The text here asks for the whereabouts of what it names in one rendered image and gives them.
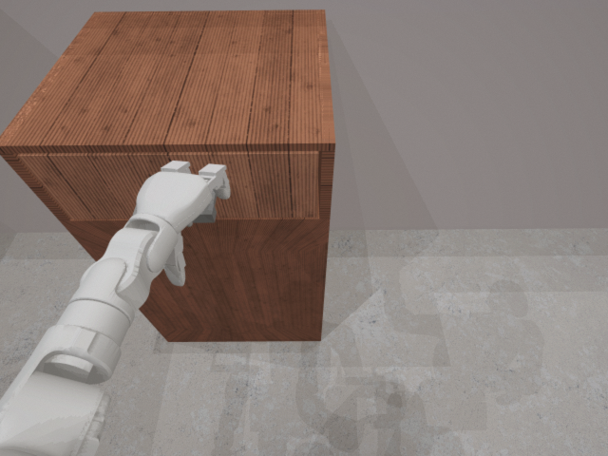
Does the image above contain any left robot upper arm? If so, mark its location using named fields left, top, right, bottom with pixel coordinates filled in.
left=0, top=371, right=111, bottom=456

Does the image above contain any cabinet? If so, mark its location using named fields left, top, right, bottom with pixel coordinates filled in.
left=0, top=9, right=335, bottom=342

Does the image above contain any handle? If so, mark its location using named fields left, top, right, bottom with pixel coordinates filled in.
left=133, top=190, right=217, bottom=223

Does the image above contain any robot left forearm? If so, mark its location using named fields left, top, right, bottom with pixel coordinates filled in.
left=0, top=213, right=178, bottom=424

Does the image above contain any drawer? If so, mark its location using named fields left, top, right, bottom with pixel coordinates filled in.
left=18, top=151, right=318, bottom=219

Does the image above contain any left robot hand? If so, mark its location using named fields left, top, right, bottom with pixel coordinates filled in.
left=136, top=161, right=231, bottom=286

